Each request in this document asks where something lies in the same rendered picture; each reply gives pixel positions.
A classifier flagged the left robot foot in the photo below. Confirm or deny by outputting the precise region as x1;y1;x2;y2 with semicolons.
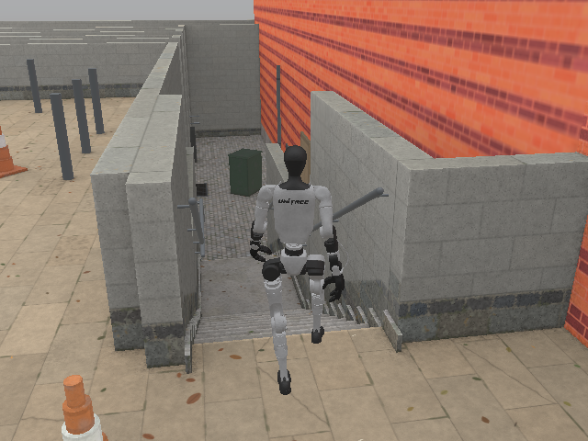
277;370;291;395

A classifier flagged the right robot upper arm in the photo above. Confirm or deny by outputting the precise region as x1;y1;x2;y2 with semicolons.
314;186;334;239

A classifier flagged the right robot hand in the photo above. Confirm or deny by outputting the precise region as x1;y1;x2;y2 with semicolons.
322;274;345;302

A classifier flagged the left robot forearm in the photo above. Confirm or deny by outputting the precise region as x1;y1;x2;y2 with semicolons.
250;220;263;250

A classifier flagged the left robot upper arm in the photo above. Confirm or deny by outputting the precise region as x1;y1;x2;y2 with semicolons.
253;185;276;233

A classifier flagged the right robot forearm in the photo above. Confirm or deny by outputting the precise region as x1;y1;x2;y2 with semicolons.
324;226;343;276

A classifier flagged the left robot hand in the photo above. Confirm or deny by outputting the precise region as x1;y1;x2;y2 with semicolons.
250;245;272;262

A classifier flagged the robot right thigh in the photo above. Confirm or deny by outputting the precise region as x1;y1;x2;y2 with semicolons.
306;254;325;295

